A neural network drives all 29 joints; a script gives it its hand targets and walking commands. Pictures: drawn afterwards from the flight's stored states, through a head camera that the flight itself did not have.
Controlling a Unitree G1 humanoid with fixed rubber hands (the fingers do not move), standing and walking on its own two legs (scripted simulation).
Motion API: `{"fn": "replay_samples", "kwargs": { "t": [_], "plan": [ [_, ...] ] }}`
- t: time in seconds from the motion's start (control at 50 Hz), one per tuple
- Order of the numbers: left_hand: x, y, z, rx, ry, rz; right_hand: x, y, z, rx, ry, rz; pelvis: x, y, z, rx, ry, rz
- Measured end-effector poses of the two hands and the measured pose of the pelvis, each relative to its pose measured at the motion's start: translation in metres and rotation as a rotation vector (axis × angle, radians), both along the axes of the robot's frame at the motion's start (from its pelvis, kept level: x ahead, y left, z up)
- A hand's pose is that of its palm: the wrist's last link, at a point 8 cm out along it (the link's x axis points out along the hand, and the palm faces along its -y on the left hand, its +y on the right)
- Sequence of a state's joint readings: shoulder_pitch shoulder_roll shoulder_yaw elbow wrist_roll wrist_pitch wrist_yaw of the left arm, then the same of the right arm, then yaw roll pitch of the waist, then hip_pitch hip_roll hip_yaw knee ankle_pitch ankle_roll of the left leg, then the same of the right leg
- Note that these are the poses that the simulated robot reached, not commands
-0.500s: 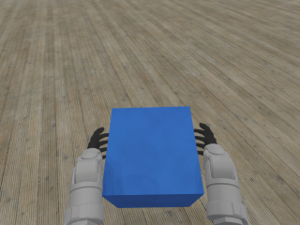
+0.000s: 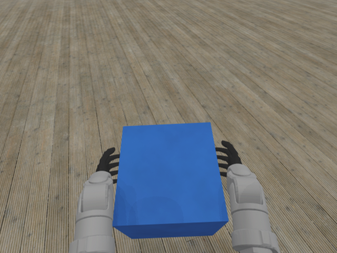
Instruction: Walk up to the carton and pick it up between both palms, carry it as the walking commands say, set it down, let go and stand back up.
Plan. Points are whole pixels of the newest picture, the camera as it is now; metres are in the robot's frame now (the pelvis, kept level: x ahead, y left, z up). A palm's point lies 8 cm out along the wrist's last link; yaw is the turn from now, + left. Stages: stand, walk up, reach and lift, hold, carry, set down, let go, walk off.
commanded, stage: reach and lift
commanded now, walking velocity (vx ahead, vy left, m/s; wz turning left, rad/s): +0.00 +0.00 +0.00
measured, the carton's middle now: (169, 183) +0.31 +0.00 -0.03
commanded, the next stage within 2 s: hold in 0.70 s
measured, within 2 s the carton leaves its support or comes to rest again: neither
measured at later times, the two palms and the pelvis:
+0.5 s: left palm (103, 180) +0.28 +0.16 +0.04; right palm (234, 171) +0.29 -0.16 +0.05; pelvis +0.00 +0.00 +0.00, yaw +0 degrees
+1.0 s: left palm (104, 184) +0.27 +0.15 +0.04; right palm (236, 174) +0.28 -0.16 +0.05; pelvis +0.00 +0.00 +0.00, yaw -1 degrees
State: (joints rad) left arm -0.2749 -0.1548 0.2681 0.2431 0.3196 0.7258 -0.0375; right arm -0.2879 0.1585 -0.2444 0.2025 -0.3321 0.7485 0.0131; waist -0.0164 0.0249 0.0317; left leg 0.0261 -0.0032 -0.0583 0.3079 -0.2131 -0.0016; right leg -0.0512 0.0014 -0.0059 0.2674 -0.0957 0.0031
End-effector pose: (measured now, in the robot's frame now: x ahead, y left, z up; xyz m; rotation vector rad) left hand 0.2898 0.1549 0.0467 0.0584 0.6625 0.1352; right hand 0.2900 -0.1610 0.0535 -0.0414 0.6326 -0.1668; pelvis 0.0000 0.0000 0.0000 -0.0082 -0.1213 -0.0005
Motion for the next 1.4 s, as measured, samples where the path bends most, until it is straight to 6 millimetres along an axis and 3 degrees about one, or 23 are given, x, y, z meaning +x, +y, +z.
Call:
{"fn": "replay_samples", "kwargs": {
  "t": [1.4],
  "plan": [
    [-0.014,-0.003,-0.007,0.015,0.024,-0.012,-0.012,-0.003,-0.003,0.024,-0.011,0.001,-0.003,0.000,0.000,0.003,-0.005,-0.010]
  ]
}}
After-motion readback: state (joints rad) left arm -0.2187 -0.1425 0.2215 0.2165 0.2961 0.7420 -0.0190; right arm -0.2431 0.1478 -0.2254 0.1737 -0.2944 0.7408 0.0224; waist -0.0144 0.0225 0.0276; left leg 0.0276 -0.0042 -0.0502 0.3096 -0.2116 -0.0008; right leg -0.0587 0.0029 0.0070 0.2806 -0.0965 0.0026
